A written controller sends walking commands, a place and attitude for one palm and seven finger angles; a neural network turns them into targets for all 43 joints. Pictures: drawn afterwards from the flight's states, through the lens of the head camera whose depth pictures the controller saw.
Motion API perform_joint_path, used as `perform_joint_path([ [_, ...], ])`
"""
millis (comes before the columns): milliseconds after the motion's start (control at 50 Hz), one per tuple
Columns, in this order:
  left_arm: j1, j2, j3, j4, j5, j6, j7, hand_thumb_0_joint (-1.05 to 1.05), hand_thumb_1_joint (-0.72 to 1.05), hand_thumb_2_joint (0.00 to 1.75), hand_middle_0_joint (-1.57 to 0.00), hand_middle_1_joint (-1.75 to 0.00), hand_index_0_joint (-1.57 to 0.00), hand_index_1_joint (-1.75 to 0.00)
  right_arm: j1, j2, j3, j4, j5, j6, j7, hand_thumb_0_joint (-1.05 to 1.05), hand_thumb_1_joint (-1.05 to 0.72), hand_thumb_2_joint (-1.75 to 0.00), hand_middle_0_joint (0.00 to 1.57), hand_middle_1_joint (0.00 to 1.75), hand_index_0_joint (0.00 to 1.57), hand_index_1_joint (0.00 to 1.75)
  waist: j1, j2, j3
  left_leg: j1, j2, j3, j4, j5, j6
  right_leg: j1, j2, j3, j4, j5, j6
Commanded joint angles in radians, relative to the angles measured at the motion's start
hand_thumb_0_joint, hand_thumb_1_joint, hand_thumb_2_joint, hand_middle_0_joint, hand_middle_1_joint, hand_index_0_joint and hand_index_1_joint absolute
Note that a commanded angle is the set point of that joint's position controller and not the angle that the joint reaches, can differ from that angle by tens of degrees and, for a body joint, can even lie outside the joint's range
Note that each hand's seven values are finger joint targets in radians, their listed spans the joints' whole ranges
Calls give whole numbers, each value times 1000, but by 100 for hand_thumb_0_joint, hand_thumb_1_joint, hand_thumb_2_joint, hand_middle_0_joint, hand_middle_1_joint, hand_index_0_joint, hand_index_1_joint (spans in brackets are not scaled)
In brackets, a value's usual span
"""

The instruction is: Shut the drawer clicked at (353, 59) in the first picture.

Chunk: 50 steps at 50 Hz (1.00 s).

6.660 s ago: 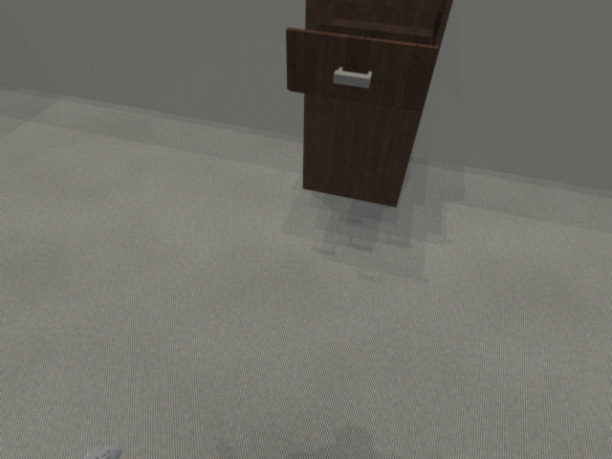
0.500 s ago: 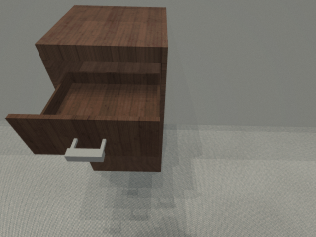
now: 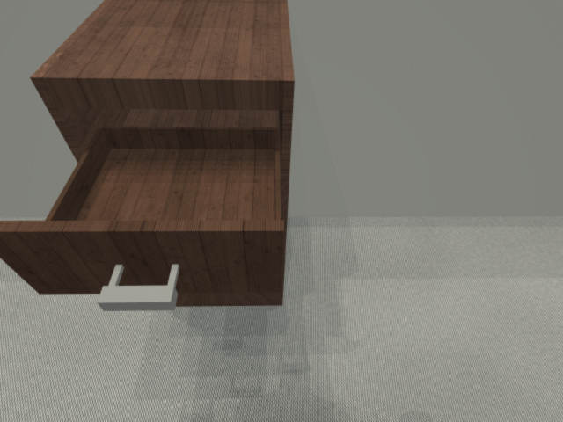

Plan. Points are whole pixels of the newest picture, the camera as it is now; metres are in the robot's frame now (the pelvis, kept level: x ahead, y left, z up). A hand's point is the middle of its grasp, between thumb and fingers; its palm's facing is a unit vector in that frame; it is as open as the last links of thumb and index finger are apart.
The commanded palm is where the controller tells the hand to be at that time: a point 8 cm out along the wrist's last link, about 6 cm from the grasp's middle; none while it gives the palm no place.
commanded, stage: come to a stop and stand still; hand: left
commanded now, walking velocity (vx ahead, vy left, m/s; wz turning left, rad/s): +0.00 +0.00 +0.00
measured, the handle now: (142, 284) +0.30 +0.23 +0.01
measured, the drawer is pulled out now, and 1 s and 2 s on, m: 0.30 0.30 0.30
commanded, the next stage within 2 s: look again from close up in 0.92 s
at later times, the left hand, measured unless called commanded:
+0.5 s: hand out of the picture +0.10 +0.18 -0.17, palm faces +0.07 -0.97 -0.21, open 7.3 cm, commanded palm none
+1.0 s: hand out of the picture +0.00 +0.19 -0.15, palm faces +0.02 -0.97 -0.24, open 7.4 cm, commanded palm none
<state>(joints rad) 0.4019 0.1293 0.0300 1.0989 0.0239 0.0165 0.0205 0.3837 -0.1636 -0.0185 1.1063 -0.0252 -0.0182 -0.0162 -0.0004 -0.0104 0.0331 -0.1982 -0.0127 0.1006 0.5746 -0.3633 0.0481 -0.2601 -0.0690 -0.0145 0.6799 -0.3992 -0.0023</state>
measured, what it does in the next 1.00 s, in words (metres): steps on the spot: right foot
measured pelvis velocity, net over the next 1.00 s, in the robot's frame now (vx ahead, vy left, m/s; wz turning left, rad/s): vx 0.02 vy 0.01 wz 0.00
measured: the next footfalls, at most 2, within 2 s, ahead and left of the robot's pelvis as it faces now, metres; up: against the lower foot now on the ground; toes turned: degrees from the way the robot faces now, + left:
right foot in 0.16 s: +0.09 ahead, -0.12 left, +0.00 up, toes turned -3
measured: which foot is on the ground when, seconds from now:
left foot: down 0.00-1.00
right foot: up 0.00-0.14, down 0.16-1.00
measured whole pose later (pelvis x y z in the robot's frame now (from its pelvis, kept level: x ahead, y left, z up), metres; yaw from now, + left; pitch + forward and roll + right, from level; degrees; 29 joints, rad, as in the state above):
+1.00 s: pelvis +0.02 +0.01 +0.01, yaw +0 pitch -1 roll +1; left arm 0.32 0.16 -0.02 1.08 0.01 0.01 0.02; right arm 0.31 -0.20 0.01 1.05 -0.02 -0.01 -0.01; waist 0.01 0.04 0.03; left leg -0.14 -0.01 0.13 0.42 -0.26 0.03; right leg -0.25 -0.06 -0.05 0.48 -0.21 0.01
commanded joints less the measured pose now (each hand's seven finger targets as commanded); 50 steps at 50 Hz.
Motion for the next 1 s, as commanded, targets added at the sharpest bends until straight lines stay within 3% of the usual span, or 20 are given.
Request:
perform_joint_path([
  [0, -150, 46, 5, -132, -2, -52, 1, 0, 90, 90, -20, -30, -20, -30, 182, -112, -5, 16, -2, -30, -22, 0, -90, -90, 20, 30, 20, 30, -66, 148, 116, 203, 342, -388, -298, 516, 198, -396, -15, -46, 281, -122, -23],
  [40, -131, 19, -2, -122, -11, -50, -3, 0, 90, 90, -20, -30, -20, -30, 112, -103, 5, -2, -2, -34, -28, 0, -90, -90, 20, 30, 20, 30, -30, 86, 75, 129, 299, -255, -255, 748, 168, -236, -24, -55, 143, -64, -9],
  [80, -43, 11, -4, -89, -16, -44, 3, 0, 90, 90, -20, -30, -20, -30, 38, -102, 7, -11, 8, -31, -35, 0, -90, -90, 20, 30, 20, 30, 20, 81, 18, 57, 230, -151, -193, 755, 101, -10, 4, -76, -85, 136, 4],
  [100, 6, 26, -2, -68, -17, -46, 8, 0, 90, 90, -20, -30, -20, -30, 20, -98, 7, -11, 15, -30, -38, 0, -90, -90, 20, 30, 20, 30, 40, 55, -7, 38, 188, -119, -141, 707, 52, 88, 4, -62, -220, 305, 3],
  [140, 37, 112, 6, -41, -22, -54, 24, 0, 90, 90, -20, -30, -20, -30, 51, -51, 5, -8, 25, -17, -35, 0, -90, -90, 20, 30, 20, 30, 17, -38, -7, -104, 97, -77, -136, 269, -35, 227, -160, 115, -199, 781, -84],
  [160, 14, 138, 8, -49, -21, -49, 25, 0, 90, 90, -20, -30, -20, -30, 61, -32, 1, -3, 22, -9, -31, 0, -90, -90, 20, 30, 20, 30, 6, 18, 28, -108, 68, -82, -157, 200, -44, 190, -191, 107, -177, 866, -107],
  [220, -9, 148, 12, -63, -17, -41, 43, 0, 90, 90, -20, -30, -20, -30, 70, -18, -13, 6, 23, 18, -32, 0, -90, -90, 20, 30, 20, 30, 0, -163, -54, -58, 70, -46, -35, 220, -57, 210, -210, 117, -157, 1092, -137],
  [260, -29, 168, 25, -82, -11, -35, 48, 0, 90, 90, -20, -30, -20, -30, 32, -22, -24, -10, 24, 26, -28, 0, -90, -90, 20, 30, 20, 30, 16, -175, -90, -107, 50, -27, 66, 6, -69, 260, -254, 138, -170, 1195, -181],
  [320, -110, 179, 36, -116, 0, -17, 52, 0, 90, 90, -20, -30, -20, -30, -10, -17, -35, -42, 26, 37, -25, 0, -90, -90, 20, 30, 20, 30, 2, -138, -80, -112, 52, -43, 44, -101, -70, 220, -268, 147, -187, 1086, -213],
  [360, -175, 174, 39, -146, -10, -6, 46, 0, 90, 90, -20, -30, -20, -30, 32, -20, -37, -31, 21, 35, -22, 0, -90, -90, 20, 30, 20, 30, -37, -97, -74, 34, 64, -30, -129, 176, -66, 89, -196, 93, -152, 810, -141],
  [380, -173, 147, 36, -161, -12, -3, 40, 0, 90, 90, -20, -30, -20, -30, 29, -47, -40, -36, 13, 29, -22, 0, -90, -90, 20, 30, 20, 30, -31, 0, -77, 110, 121, -70, -148, 378, -43, 6, -118, 46, -128, 607, -85],
  [420, -186, 89, 28, -171, -5, 7, 35, 0, 90, 90, -20, -30, -20, -30, -60, -93, -41, -69, 7, 27, -12, 0, -90, -90, 20, 30, 20, 30, -11, 175, -6, -45, 263, -191, -267, 429, 43, 17, 15, -57, -60, 126, 2],
  [440, -189, 83, 26, -166, -4, 14, 32, 0, 90, 90, -20, -30, -20, -30, -119, -98, -37, -87, 4, 24, -13, 0, -90, -90, 20, 30, 20, 30, 3, 194, 56, -147, 283, -215, -319, 366, 77, 42, 18, -46, 11, 35, 4],
  [460, -23, 146, 8, -105, -16, -7, 54, 0, 90, 90, -20, -30, -20, -30, -235, -175, -49, -171, 26, 1, -16, 0, -90, -90, 20, 30, 20, 30, 74, 116, -64, -43, 267, -139, 5, 645, 26, 40, -69, 78, -145, 233, -39],
  [480, -79, 189, 20, -150, -2, -31, 44, 0, 90, 90, -20, -30, -20, -30, -179, -102, -42, -204, 18, 5, -3, 0, -90, -90, 20, 30, 20, 30, 27, -6, -134, -58, 126, -62, 53, 345, -24, 77, -126, 129, -195, 456, -74],
  [500, -139, 206, 10, -157, -6, -41, 37, 0, 90, 90, -20, -30, -20, -30, -105, -73, -28, -203, 20, 7, -2, 0, -90, -90, 20, 30, 20, 30, -28, -27, -144, -16, 87, -55, -14, 117, -45, 33, -180, 159, -215, 422, -108],
  [560, -192, 177, -6, -180, -8, -25, 21, 0, 90, 90, -20, -30, -20, -30, -88, -96, -15, -205, 6, 5, 1, 0, -90, -90, 20, 30, 20, 30, -28, 153, 4, -21, 138, -129, -171, 188, -13, -63, -46, 49, -185, 185, -60],
  [600, -152, 161, -13, -167, -6, -10, 15, 0, 90, 90, -20, -30, -20, -30, -123, -128, -10, -225, 7, 4, 0, 0, -90, -90, 20, 30, 20, 30, 2, 136, 86, -128, 169, -167, -255, 89, 7, -24, -1, 5, -186, 97, -35],
  [680, -113, 155, -22, -152, -3, -9, 7, 0, 90, 90, -20, -30, -20, -30, -115, -153, -6, -224, 6, 6, 5, 0, -90, -90, 20, 30, 20, 30, 7, 40, 111, -165, 150, -168, -326, -137, 5, -10, -7, 23, -223, 83, -31],
  [980, -66, 137, -32, -54, -14, -38, 13, 0, 90, 90, -20, -30, -20, -30, -31, -107, 24, -75, 14, -12, -2, 0, -90, -90, 20, 30, 20, 30, -3, 0, 29, 11, 127, -99, -273, 171, -6, 33, -50, 50, -279, 239, -34],
])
